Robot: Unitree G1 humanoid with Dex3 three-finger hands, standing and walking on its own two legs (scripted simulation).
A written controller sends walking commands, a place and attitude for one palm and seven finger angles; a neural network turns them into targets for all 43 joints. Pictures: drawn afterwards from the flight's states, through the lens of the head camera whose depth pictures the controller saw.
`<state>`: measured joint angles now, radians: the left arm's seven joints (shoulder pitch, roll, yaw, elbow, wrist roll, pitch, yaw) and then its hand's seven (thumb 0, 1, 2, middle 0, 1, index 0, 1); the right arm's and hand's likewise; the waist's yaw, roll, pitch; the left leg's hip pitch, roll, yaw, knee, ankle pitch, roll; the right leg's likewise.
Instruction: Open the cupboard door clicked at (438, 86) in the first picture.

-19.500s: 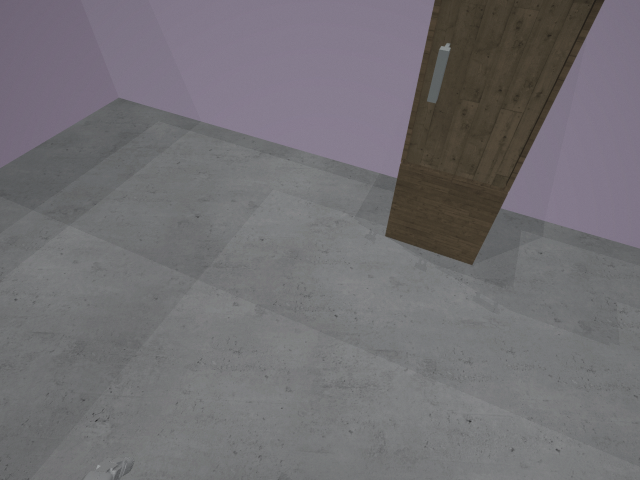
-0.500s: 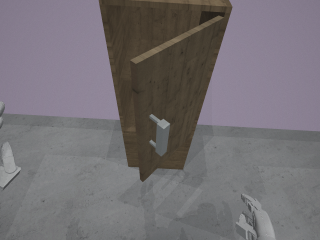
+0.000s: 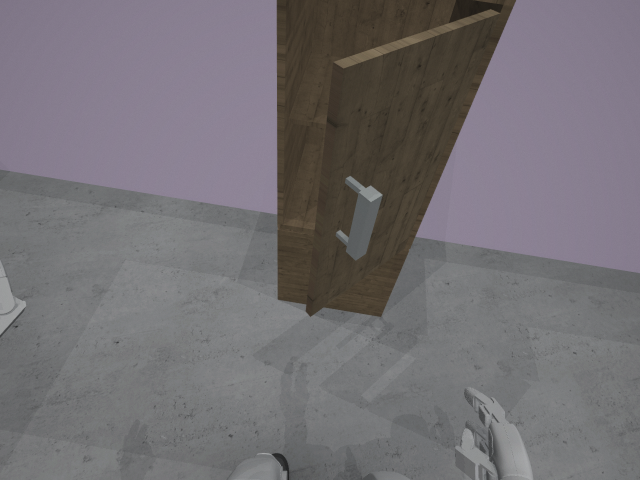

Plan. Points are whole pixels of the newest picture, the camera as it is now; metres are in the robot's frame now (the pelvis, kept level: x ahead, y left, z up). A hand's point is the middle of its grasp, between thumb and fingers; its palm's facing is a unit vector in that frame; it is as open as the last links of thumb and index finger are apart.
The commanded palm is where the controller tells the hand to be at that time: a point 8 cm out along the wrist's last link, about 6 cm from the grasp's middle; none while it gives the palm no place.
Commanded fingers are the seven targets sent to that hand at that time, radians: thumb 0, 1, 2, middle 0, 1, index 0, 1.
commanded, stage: step back with the hand held close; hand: left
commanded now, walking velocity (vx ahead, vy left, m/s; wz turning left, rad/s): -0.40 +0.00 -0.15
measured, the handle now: (353, 218) +0.51 -0.02 +0.00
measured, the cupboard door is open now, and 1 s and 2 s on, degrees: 49 49 49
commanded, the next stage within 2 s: stop stepping back and stand still in 0.04 s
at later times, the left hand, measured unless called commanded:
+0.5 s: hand (46, 410) +0.14 +0.22 +0.17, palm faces +0.33 -0.85 -0.41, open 7.4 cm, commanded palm +0.06 +0.26 +0.19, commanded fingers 0.00 0.90 0.90 -0.20 -0.30 -0.20 -0.30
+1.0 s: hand out of the picture +0.04 +0.18 +0.17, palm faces +0.33 -0.82 -0.47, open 7.4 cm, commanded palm -0.01 +0.23 +0.19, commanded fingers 0.00 0.90 0.90 -0.20 -0.30 -0.20 -0.30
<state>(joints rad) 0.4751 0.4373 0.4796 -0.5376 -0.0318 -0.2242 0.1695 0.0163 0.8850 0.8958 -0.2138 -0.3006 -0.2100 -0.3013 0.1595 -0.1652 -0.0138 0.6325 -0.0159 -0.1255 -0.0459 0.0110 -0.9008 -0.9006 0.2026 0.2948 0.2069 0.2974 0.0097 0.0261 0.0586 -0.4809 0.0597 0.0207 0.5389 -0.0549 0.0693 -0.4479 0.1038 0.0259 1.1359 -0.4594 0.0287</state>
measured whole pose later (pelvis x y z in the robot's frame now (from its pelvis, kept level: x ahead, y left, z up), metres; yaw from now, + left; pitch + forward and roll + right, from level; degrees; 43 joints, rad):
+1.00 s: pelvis -0.19 -0.05 +0.03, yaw -7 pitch +1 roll +5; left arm 0.53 0.33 0.34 -0.32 -0.01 -0.22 0.15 0.02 0.89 0.90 -0.21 -0.30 -0.21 -0.30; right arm 0.26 -0.26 -0.03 0.69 -0.01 -0.12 -0.08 0.01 -0.90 -0.90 0.20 0.29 0.21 0.30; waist 0.01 -0.02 -0.05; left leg -0.32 0.01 0.07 0.67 -0.30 0.03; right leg -0.24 -0.01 -0.13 0.35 -0.15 -0.10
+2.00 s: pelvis -0.18 +0.00 +0.02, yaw -7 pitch -2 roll +0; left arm 0.28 0.15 0.00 1.16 0.01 0.00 0.03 0.01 0.91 0.90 -0.20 -0.30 -0.20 -0.30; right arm 0.32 -0.14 0.02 1.14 -0.02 0.00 -0.03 0.00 -0.91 -0.90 0.20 0.29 0.20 0.30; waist 0.00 0.04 0.04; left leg -0.10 -0.05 0.06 0.37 -0.25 0.06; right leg -0.20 0.00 -0.14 0.38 -0.16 -0.05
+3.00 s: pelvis -0.16 +0.00 +0.02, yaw -7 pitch -1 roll +0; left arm 0.25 0.15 0.00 1.15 0.01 -0.01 0.03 0.01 0.91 0.90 -0.20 -0.30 -0.20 -0.30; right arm 0.29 -0.15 0.02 1.16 -0.02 -0.01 -0.04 0.00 -0.91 -0.90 0.20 0.29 0.20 0.30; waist -0.01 0.02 0.05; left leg -0.06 -0.03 0.06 0.35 -0.27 0.05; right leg -0.17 0.02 -0.14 0.37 -0.19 -0.06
